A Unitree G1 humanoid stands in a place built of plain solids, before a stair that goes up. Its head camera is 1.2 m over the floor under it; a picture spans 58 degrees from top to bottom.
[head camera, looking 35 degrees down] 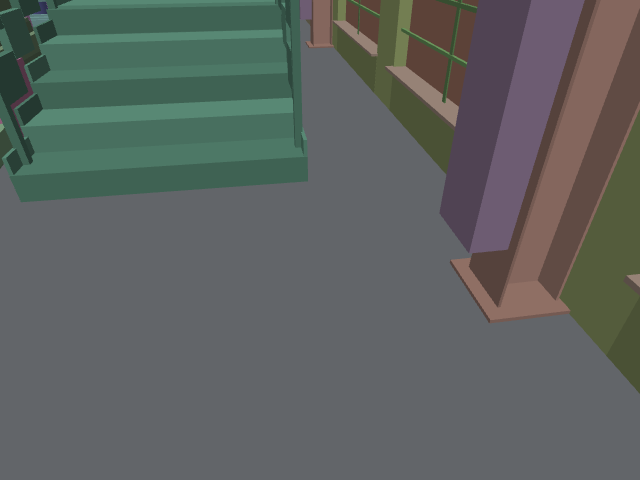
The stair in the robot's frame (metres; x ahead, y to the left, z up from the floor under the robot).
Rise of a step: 0.16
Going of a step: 0.30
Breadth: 1.60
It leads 9 degrees to the left of straight ahead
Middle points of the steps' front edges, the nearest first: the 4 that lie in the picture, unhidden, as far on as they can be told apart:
2.20 0.86 0.16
2.50 0.91 0.32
2.79 0.95 0.48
3.09 1.00 0.64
